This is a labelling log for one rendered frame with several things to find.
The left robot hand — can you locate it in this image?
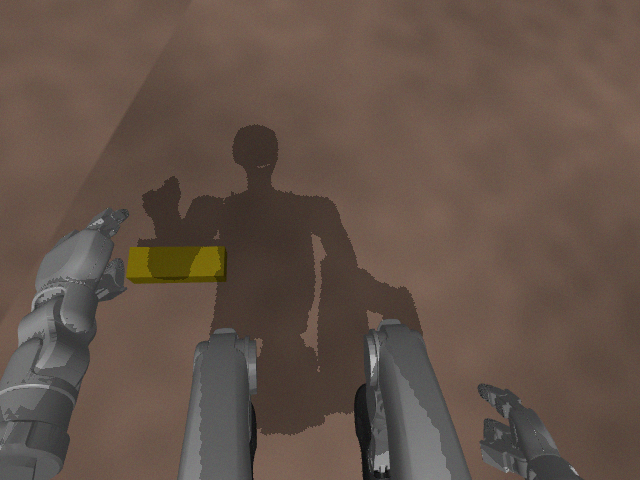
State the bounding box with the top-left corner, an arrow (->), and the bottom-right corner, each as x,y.
35,207 -> 129,302

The right robot arm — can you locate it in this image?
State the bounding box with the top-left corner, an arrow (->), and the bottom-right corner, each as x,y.
527,455 -> 584,480

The carton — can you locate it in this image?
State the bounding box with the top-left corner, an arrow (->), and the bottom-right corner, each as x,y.
126,246 -> 227,284

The right robot hand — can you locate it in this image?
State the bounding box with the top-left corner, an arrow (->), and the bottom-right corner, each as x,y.
478,384 -> 561,480

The left robot arm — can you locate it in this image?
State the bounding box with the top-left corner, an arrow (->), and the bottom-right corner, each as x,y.
0,282 -> 99,480

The right robot foot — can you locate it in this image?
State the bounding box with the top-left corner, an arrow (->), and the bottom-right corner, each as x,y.
354,383 -> 391,480

